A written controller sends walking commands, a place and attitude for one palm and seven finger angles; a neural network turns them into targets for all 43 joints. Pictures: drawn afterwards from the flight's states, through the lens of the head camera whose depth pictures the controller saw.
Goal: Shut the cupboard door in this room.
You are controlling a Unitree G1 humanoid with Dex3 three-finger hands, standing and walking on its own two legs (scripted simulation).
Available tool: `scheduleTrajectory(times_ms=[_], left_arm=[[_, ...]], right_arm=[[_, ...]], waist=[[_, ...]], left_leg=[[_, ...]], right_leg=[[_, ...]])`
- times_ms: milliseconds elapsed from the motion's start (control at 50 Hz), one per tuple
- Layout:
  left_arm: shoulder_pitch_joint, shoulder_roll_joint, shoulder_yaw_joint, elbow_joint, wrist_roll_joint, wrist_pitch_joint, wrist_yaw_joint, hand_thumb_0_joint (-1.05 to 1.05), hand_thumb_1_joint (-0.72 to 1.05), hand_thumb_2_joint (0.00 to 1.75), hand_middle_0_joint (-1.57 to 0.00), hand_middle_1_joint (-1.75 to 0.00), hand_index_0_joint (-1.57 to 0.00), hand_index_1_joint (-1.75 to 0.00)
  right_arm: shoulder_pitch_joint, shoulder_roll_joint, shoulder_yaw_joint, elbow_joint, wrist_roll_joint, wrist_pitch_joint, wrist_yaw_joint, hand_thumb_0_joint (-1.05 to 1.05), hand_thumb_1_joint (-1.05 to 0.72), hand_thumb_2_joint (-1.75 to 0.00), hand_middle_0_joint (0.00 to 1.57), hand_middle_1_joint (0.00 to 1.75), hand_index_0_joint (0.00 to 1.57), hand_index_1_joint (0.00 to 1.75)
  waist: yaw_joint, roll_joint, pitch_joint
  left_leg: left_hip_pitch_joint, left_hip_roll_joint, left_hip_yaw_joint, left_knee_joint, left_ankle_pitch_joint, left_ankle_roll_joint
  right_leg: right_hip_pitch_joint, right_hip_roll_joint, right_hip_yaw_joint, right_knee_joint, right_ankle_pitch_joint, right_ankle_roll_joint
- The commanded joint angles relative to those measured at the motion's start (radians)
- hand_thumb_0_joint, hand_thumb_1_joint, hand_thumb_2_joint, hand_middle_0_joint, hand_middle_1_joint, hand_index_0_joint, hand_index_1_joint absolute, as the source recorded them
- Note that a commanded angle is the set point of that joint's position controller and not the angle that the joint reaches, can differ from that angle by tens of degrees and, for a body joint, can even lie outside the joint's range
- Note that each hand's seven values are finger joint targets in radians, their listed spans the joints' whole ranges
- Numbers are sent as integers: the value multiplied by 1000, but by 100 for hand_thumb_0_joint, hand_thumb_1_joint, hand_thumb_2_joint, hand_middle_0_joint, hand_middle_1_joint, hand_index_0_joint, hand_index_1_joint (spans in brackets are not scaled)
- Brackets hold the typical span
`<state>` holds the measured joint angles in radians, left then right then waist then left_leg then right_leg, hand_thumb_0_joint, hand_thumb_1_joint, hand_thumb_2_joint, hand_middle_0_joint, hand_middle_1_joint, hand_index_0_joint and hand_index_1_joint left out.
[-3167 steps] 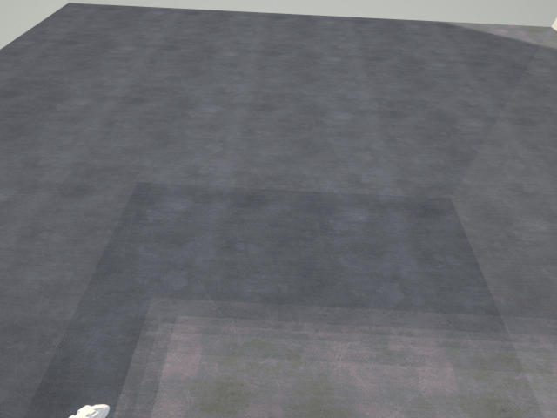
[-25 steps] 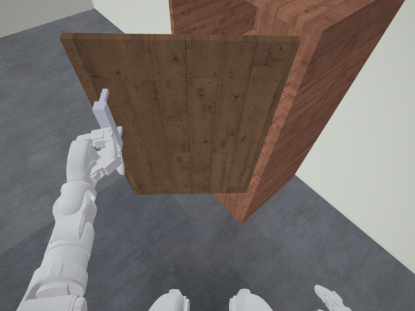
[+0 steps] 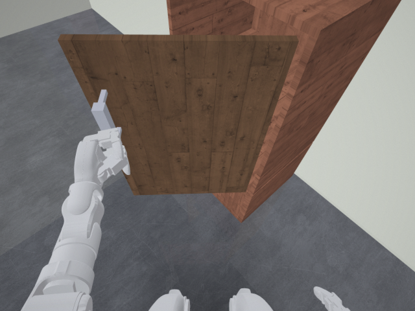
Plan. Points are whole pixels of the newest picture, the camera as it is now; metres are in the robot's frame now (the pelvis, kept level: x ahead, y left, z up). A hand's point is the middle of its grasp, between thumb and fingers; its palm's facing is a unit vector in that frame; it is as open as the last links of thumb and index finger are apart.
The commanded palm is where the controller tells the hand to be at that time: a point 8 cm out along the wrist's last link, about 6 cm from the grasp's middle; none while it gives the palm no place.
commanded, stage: push the door shut along its arc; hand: left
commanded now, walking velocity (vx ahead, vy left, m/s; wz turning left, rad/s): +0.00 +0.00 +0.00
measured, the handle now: (110, 121) +0.48 +0.22 +0.05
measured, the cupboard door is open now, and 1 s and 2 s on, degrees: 51 36 19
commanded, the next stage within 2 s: pull the fist back off the door in 1.80 s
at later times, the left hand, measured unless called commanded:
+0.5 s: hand (126, 136) +0.44 +0.18 +0.06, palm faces -0.07 -1.00 -0.03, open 3.1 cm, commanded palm +0.44 +0.22 +0.06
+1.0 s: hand (144, 111) +0.51 +0.15 +0.06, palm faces -0.20 -0.98 -0.02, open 3.1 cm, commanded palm +0.51 +0.19 +0.06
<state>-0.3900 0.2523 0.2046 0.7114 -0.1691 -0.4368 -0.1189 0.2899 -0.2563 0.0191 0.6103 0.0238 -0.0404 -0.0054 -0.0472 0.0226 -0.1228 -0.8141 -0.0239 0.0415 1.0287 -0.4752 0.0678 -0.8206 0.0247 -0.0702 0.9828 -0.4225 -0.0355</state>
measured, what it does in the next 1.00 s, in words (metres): stands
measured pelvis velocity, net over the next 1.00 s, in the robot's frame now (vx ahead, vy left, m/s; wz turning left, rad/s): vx -0.01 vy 0.00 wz -0.02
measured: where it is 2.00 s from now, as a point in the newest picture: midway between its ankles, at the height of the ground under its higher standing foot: outside the picture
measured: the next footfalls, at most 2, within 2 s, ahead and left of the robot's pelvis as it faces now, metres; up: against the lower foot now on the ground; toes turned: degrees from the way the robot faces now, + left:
none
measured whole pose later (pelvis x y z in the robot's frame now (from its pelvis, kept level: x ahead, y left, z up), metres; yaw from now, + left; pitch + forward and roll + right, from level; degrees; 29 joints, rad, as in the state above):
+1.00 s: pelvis -0.01 +0.00 -0.02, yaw -1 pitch +23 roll -4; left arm -0.98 0.52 0.31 1.23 -0.11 -0.39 -0.38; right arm 0.39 -0.28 0.05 0.64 0.02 0.00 0.00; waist -0.19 0.04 -0.12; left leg -1.05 0.00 0.02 1.15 -0.50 0.07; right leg -1.03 0.04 -0.09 1.06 -0.43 -0.04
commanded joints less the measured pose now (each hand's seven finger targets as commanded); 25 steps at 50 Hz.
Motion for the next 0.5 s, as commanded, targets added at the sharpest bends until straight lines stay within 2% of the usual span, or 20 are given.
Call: scheduleTrajectory(times_ms=[0,20,40,60,80,100,140,160,200,240,300,340,360,380,400,440,480], left_arm=[[-416,227,66,-168,-7,-84,-22,0,90,90,-130,-150,-130,-150],[-436,222,56,-147,-9,-82,-34,0,90,90,-130,-150,-130,-150],[-458,255,80,-129,-11,-80,-44,0,90,90,-130,-150,-130,-150],[-484,240,63,-104,-12,-76,-57,0,90,90,-130,-150,-130,-150],[-515,255,73,-83,-15,-75,-68,0,90,90,-130,-150,-130,-150],[-530,246,66,-68,-19,-73,-81,0,90,90,-130,-150,-130,-150],[-543,264,73,-60,-26,-77,-108,0,90,90,-130,-150,-130,-150],[-530,261,75,-35,-30,-72,-120,0,90,90,-130,-150,-130,-150],[-578,268,73,1,-35,-69,-139,0,90,90,-130,-150,-130,-150],[-653,292,77,7,-35,-79,-156,0,90,90,-130,-150,-130,-150],[-681,275,56,39,-31,-84,-179,0,90,90,-130,-150,-130,-150],[-744,283,46,55,-29,-88,-191,0,90,90,-130,-150,-130,-150],[-740,291,54,93,-25,-82,-196,0,90,90,-130,-150,-130,-150],[-780,312,64,92,-25,-83,-198,0,90,90,-130,-150,-130,-150],[-788,305,54,108,-23,-81,-203,0,90,90,-130,-150,-130,-150],[-833,311,53,113,-26,-83,-212,0,90,90,-130,-150,-130,-150],[-870,333,55,159,-16,-74,-221,0,90,90,-130,-150,-130,-150]], right_arm=[[39,-157,-61,-92,-2,-34,-21,0,-90,-90,20,30,20,30],[39,-156,-58,-91,-1,-34,-22,0,-90,-90,20,30,20,30],[46,-160,-58,-91,1,-33,-25,0,-90,-90,20,30,20,30],[44,-158,-55,-86,2,-32,-26,0,-90,-90,20,30,20,30],[51,-160,-55,-79,3,-30,-28,0,-90,-90,20,30,20,30],[55,-161,-56,-81,3,-30,-27,0,-90,-90,20,30,20,30],[69,-165,-59,-83,5,-31,-27,0,-90,-90,20,30,20,30],[70,-164,-59,-82,6,-30,-25,0,-90,-90,20,30,20,30],[78,-166,-57,-77,9,-24,-24,0,-90,-90,20,30,20,30],[89,-168,-56,-70,9,-23,-28,0,-90,-90,20,30,20,30],[99,-172,-61,-60,10,-20,-26,0,-90,-90,20,30,20,30],[113,-178,-62,-50,10,-19,-27,0,-90,-90,20,30,20,30],[114,-180,-61,-44,10,-17,-27,0,-90,-90,20,30,20,30],[119,-183,-61,-39,10,-14,-28,0,-90,-90,20,30,20,30],[121,-184,-59,-38,10,-14,-27,0,-90,-90,20,30,20,30],[131,-187,-59,-36,8,-15,-29,0,-90,-90,20,30,20,30],[139,-192,-57,-25,9,-11,-29,0,-90,-90,20,30,20,30]], waist=[[-25,6,-326],[-31,11,-323],[-30,17,-323],[-38,40,-323],[-42,24,-324],[-43,31,-341],[-39,39,-388],[-34,51,-386],[-52,14,-358],[-61,24,-365],[-67,54,-400],[-87,47,-393],[-84,45,-390],[-93,51,-386],[-93,64,-387],[-105,62,-402],[-121,60,-385]], left_leg=[[173,28,-99,-152,241,-50],[161,26,-95,-150,223,-48],[154,24,-95,-145,222,-46],[161,24,-96,-144,226,-47],[158,26,-99,-140,230,-48],[162,24,-99,-136,235,-47],[186,24,-101,-124,282,-47],[183,24,-98,-123,289,-49],[146,24,-95,-118,263,-43],[133,20,-95,-108,256,-38],[173,24,-103,-102,276,-41],[180,27,-115,-96,270,-38],[162,26,-114,-94,256,-39],[164,29,-119,-94,250,-38],[162,26,-119,-95,234,-39],[163,25,-121,-84,236,-33],[140,29,-126,-80,210,-33]], right_leg=[[170,-5,63,-103,205,4],[170,-7,66,-107,196,5],[172,-6,69,-105,196,4],[157,-8,68,-103,199,4],[156,-8,68,-102,203,4],[156,-8,70,-101,206,4],[170,-6,71,-91,244,1],[168,-7,71,-90,249,1],[164,-7,75,-97,239,5],[167,-7,83,-93,239,3],[133,-6,77,-87,239,2],[98,-1,70,-84,220,1],[97,-2,73,-84,209,2],[82,-2,72,-84,203,1],[75,-2,73,-86,184,1],[67,1,74,-85,184,1],[41,1,75,-84,161,2]])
